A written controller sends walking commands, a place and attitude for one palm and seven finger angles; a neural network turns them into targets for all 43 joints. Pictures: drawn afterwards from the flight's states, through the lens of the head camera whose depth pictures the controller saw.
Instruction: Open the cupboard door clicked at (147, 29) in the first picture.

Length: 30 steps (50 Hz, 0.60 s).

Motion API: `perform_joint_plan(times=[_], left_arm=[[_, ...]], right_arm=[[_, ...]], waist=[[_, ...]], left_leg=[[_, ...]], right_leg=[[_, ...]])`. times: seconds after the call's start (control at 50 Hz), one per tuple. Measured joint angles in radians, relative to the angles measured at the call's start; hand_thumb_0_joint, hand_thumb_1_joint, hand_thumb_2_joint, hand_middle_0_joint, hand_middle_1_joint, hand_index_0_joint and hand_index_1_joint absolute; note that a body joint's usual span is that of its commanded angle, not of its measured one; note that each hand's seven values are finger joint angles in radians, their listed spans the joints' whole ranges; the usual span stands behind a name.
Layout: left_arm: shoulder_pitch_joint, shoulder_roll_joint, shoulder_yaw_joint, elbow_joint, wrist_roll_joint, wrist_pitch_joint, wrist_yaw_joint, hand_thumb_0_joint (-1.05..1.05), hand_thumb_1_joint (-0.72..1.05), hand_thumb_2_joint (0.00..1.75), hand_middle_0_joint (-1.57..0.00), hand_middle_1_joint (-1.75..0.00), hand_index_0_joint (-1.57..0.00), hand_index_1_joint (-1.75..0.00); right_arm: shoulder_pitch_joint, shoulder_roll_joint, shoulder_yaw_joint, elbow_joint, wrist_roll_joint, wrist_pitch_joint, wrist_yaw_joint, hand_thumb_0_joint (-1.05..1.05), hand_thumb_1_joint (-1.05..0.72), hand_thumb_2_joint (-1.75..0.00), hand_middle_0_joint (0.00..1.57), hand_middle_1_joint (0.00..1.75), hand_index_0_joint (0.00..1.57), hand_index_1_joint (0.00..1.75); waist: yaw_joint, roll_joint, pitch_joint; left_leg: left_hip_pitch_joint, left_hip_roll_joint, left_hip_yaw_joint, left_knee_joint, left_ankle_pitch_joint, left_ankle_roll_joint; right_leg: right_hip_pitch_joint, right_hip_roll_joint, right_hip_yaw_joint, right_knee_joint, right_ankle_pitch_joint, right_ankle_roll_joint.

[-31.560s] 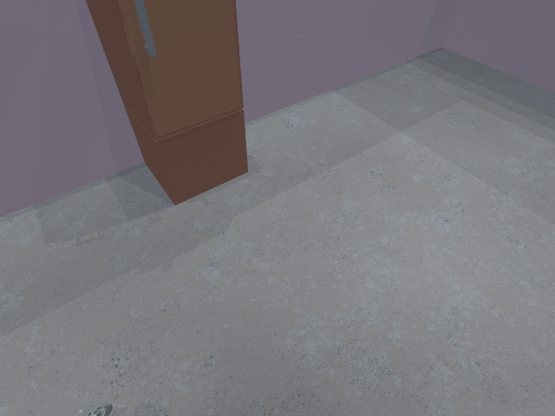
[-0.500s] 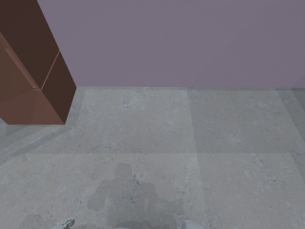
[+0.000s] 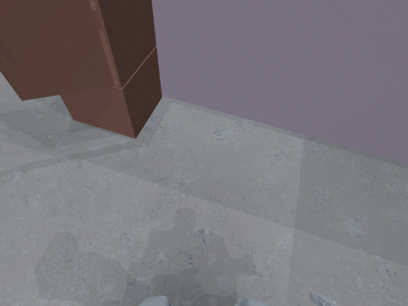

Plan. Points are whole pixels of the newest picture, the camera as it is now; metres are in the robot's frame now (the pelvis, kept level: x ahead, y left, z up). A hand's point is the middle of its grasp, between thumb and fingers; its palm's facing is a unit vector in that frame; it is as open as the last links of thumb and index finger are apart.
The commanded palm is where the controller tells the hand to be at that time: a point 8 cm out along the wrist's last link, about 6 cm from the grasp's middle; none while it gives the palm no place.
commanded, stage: turn to face it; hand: left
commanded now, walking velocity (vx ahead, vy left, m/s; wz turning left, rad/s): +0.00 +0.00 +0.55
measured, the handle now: out of the picture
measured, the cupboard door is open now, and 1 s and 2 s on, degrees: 36 36 36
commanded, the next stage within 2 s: take the last steps up to it in 0.48 s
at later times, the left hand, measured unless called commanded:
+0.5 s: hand out of the picture +0.02 +0.16 -0.15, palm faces +0.26 -0.94 -0.23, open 7.4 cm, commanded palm none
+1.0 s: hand out of the picture -0.01 +0.17 -0.14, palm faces +0.46 -0.86 -0.23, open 7.4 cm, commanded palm none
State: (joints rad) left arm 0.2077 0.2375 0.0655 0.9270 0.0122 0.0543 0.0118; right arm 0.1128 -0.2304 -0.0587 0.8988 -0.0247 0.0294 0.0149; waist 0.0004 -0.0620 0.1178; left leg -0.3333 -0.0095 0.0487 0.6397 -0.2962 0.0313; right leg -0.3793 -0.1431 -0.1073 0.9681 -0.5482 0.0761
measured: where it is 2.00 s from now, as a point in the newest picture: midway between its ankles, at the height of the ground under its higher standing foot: (141, 261)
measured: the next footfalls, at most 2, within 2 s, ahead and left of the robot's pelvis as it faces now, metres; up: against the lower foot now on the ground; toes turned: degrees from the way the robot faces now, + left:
right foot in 0.26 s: +0.06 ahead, -0.15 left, +0.00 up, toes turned +5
left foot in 0.58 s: +0.02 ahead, +0.10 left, +0.00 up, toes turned +18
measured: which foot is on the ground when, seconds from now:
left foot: down 0.00-0.26, up 0.28-0.56, down 0.58-0.86, up 0.88-1.00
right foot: up 0.00-0.24, down 0.26-0.58, up 0.60-0.84, down 0.86-1.00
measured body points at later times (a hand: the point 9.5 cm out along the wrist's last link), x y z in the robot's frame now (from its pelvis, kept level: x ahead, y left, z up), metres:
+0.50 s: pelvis +0.01 -0.03 +0.02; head +0.06 -0.03 +0.47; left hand +0.01 +0.21 -0.13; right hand +0.16 -0.26 -0.13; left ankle -0.02 +0.09 -0.68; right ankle +0.02 -0.15 -0.72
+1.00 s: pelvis +0.05 +0.00 +0.02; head +0.08 -0.01 +0.47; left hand -0.03 +0.22 -0.12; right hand +0.19 -0.21 -0.14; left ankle +0.00 +0.12 -0.65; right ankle +0.07 -0.13 -0.72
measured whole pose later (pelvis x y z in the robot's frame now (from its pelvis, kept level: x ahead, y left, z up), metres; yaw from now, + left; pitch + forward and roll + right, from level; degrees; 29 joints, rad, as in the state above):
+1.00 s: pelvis +0.05 +0.00 +0.02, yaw +24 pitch +0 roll +1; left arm 0.31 0.16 0.06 1.02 0.02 -0.05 0.00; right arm 0.22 -0.22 -0.06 1.04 -0.03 0.05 0.03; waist 0.01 0.03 0.04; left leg -0.50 0.02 0.01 1.07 -0.31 -0.02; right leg -0.16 -0.09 -0.13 0.46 -0.30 0.02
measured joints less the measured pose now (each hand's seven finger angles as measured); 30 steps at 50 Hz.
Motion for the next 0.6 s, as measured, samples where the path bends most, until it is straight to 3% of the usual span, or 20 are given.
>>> perform_joint_plan(times=[0.04, 0.1, 0.2, 0.24, 0.26, 0.3, 0.36, 0.4, 0.5, 0.54, 0.56, 0.58, 0.6], left_arm=[[-0.021, 0.010, 0.007, 0.008, -0.001, 0.009, 0.001, 0.00, 0.91, 0.90, -0.20, -0.30, -0.20, -0.29], [-0.043, 0.016, 0.011, -0.004, -0.003, 0.006, -0.004, 0.00, 0.91, 0.90, -0.20, -0.30, -0.20, -0.29], [-0.059, 0.011, 0.007, -0.033, -0.004, -0.010, -0.007, 0.00, 0.91, 0.90, -0.20, -0.30, -0.20, -0.29], [-0.056, 0.009, 0.004, -0.043, -0.005, -0.023, -0.007, 0.00, 0.91, 0.90, -0.20, -0.30, -0.20, -0.29], [-0.048, 0.011, 0.002, -0.051, -0.002, -0.033, -0.006, 0.00, 0.91, 0.90, -0.20, -0.30, -0.20, -0.29], [-0.046, -0.008, -0.004, -0.047, 0.005, -0.047, 0.000, 0.00, 0.91, 0.90, -0.20, -0.30, -0.20, -0.29], [-0.023, -0.035, -0.015, -0.039, 0.007, -0.049, 0.006, 0.00, 0.91, 0.90, -0.20, -0.30, -0.20, -0.29], [-0.008, -0.046, -0.019, -0.026, 0.009, -0.048, 0.008, 0.00, 0.91, 0.90, -0.20, -0.30, -0.20, -0.29], [0.022, -0.057, -0.027, 0.006, 0.013, -0.057, 0.001, 0.00, 0.90, 0.90, -0.20, -0.30, -0.20, -0.29], [0.035, -0.056, -0.026, 0.021, 0.010, -0.057, -0.001, 0.00, 0.90, 0.90, -0.20, -0.30, -0.20, -0.30], [0.044, -0.055, -0.025, 0.029, 0.006, -0.055, -0.002, 0.00, 0.90, 0.90, -0.20, -0.30, -0.20, -0.30], [0.054, -0.056, -0.023, 0.034, 0.002, -0.049, -0.003, 0.00, 0.90, 0.90, -0.20, -0.30, -0.20, -0.30], [0.051, -0.047, -0.021, 0.043, -0.002, -0.039, -0.003, 0.00, 0.90, 0.90, -0.20, -0.30, -0.20, -0.30]], right_arm=[[0.010, 0.007, 0.004, -0.002, -0.003, -0.003, -0.012, 0.00, -0.90, -0.90, 0.20, 0.30, 0.20, 0.30], [0.024, 0.009, 0.009, 0.007, -0.005, 0.000, -0.019, 0.00, -0.90, -0.90, 0.20, 0.30, 0.20, 0.30], [0.041, 0.008, 0.006, 0.024, -0.008, 0.015, -0.017, 0.00, -0.90, -0.90, 0.20, 0.30, 0.21, 0.30], [0.049, 0.007, 0.003, 0.027, -0.004, 0.022, -0.016, 0.00, -0.90, -0.90, 0.20, 0.30, 0.21, 0.30], [0.056, 0.007, 0.001, 0.027, 0.001, 0.025, -0.014, 0.00, -0.90, -0.90, 0.20, 0.30, 0.21, 0.30], [0.048, -0.006, -0.009, 0.036, 0.005, 0.034, -0.011, 0.00, -0.90, -0.90, 0.20, 0.30, 0.21, 0.30], [0.036, -0.019, -0.019, 0.052, 0.004, 0.048, -0.004, 0.01, -0.90, -0.90, 0.20, 0.30, 0.20, 0.30], [0.032, -0.016, -0.018, 0.056, 0.005, 0.049, -0.001, 0.01, -0.90, -0.90, 0.20, 0.30, 0.20, 0.30], [0.015, 0.002, -0.004, 0.066, 0.013, 0.037, -0.001, 0.01, -0.91, -0.90, 0.20, 0.30, 0.20, 0.30], [0.006, 0.008, 0.004, 0.068, 0.014, 0.027, -0.003, 0.01, -0.91, -0.90, 0.20, 0.30, 0.20, 0.30], [0.005, 0.009, 0.008, 0.067, 0.014, 0.019, -0.003, 0.01, -0.91, -0.90, 0.20, 0.30, 0.20, 0.30], [0.009, 0.004, 0.010, 0.062, 0.011, 0.009, -0.002, 0.00, -0.91, -0.90, 0.20, 0.30, 0.20, 0.30], [0.004, 0.013, 0.010, 0.065, 0.007, 0.003, -0.007, 0.00, -0.91, -0.90, 0.20, 0.30, 0.20, 0.30]], waist=[[0.001, 0.007, -0.002], [0.004, 0.029, -0.007], [-0.006, 0.072, -0.025], [-0.008, 0.082, -0.034], [-0.006, 0.078, -0.044], [-0.008, 0.099, -0.034], [-0.011, 0.106, -0.028], [-0.013, 0.089, -0.027], [0.002, 0.037, -0.019], [0.008, 0.026, -0.017], [0.009, 0.026, -0.021], [0.008, 0.040, -0.031], [0.011, 0.026, -0.028]], left_leg=[[0.007, -0.006, -0.026, -0.026, -0.002, -0.005], [0.023, -0.008, -0.063, -0.081, 0.036, -0.014], [0.023, -0.008, -0.123, -0.106, 0.058, -0.032], [0.009, -0.014, -0.145, -0.083, 0.049, -0.045], [-0.008, -0.024, -0.150, -0.055, 0.036, -0.050], [-0.064, -0.031, -0.150, 0.110, -0.110, -0.053], [-0.143, -0.027, -0.104, 0.392, -0.159, -0.061], [-0.146, -0.014, -0.069, 0.430, -0.159, -0.070], [-0.046, 0.001, -0.010, 0.187, -0.172, -0.076], [0.014, 0.000, 0.002, 0.040, -0.103, -0.071], [0.050, 0.004, 0.004, -0.045, -0.035, -0.064], [0.071, 0.015, -0.008, -0.102, 0.037, -0.032], [0.060, 0.007, -0.009, -0.085, 0.036, -0.008]], right_leg=[[-0.051, 0.026, 0.041, 0.090, 0.026, 0.005], [-0.075, 0.052, 0.069, 0.075, 0.068, 0.007], [-0.009, 0.090, 0.079, -0.154, 0.104, -0.004], [0.056, 0.104, 0.072, -0.304, 0.178, -0.011], [0.087, 0.101, 0.073, -0.386, 0.232, -0.035], [0.091, 0.099, 0.050, -0.371, 0.247, -0.071], [0.124, 0.084, 0.022, -0.397, 0.235, -0.078], [0.148, 0.068, 0.011, -0.431, 0.246, -0.075], [0.173, 0.030, -0.015, -0.459, 0.253, -0.062], [0.169, 0.021, -0.027, -0.436, 0.239, -0.052], [0.161, 0.020, -0.034, -0.412, 0.224, -0.045], [0.142, 0.027, -0.047, -0.374, 0.205, -0.038], [0.120, 0.021, -0.036, -0.318, 0.143, -0.028]])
